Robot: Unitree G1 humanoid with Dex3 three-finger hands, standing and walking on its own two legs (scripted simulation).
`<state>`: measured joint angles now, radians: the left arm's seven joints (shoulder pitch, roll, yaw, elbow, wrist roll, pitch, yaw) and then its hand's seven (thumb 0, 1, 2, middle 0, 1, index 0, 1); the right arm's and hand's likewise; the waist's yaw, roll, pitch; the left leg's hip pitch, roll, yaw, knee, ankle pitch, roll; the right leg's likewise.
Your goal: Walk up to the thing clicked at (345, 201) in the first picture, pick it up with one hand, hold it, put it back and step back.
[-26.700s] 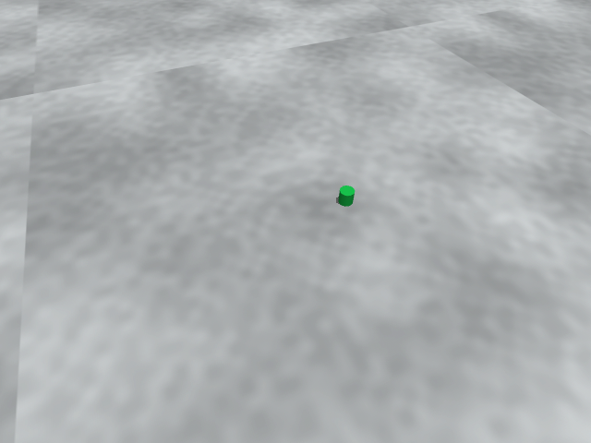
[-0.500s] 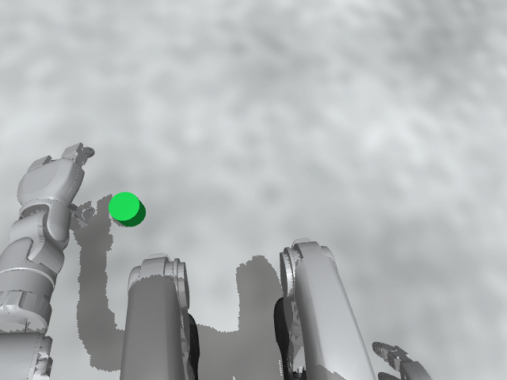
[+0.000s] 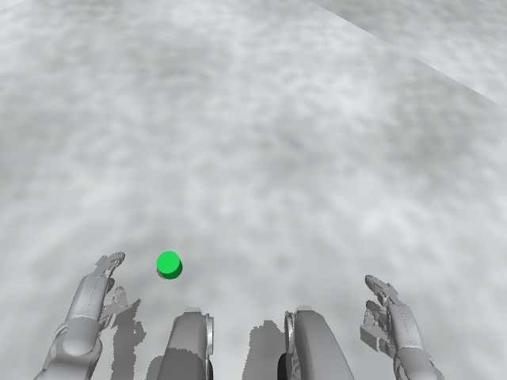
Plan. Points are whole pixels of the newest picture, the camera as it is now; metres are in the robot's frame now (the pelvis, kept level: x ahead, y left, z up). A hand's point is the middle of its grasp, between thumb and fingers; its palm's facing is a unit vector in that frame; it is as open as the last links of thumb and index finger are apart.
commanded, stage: home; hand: left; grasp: from above
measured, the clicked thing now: (170, 265) +0.46 +0.23 -0.56
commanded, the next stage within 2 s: none
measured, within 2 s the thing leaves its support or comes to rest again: neither
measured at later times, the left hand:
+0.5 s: hand (93, 315) +0.22 +0.18 +0.08, palm faces +0.09 -0.97 -0.21, open 7.4 cm
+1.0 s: hand (90, 327) +0.21 +0.18 +0.08, palm faces +0.08 -0.98 -0.20, open 7.4 cm
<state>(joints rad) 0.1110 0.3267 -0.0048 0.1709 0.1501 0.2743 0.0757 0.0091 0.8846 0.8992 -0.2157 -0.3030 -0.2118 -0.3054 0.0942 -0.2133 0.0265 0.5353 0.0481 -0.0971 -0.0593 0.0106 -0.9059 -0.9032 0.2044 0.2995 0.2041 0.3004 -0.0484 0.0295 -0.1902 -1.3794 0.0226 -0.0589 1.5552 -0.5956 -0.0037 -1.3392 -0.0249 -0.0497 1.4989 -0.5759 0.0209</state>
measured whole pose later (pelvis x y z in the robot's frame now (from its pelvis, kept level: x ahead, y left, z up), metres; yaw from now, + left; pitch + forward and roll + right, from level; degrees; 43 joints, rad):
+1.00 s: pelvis +0.05 +0.00 +0.12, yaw +2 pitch +9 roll -3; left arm 0.49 0.23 0.03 -0.12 -0.05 0.45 0.02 0.01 0.90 0.90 -0.21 -0.30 -0.20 -0.30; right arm 0.29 -0.21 0.04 0.54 0.01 -0.23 -0.18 0.02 -0.90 -0.90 0.21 0.30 0.21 0.30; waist -0.03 0.04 -0.16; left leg -0.69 0.03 -0.05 1.01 -0.48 -0.01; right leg -0.64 -0.02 -0.06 0.94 -0.46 0.02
